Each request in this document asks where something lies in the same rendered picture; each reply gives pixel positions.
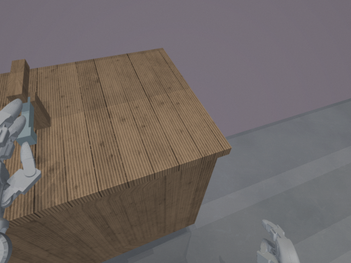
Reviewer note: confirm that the counter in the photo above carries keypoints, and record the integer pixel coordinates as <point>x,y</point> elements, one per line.
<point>126,151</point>

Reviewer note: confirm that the right robot hand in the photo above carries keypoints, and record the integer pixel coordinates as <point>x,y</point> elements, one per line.
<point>282,251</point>

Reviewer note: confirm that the tap lever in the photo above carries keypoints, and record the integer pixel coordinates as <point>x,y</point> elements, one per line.
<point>27,134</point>

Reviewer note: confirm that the left robot hand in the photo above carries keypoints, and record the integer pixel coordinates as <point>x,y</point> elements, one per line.
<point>20,182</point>

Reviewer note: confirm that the robot left forearm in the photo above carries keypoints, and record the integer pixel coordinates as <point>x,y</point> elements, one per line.
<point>5,242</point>

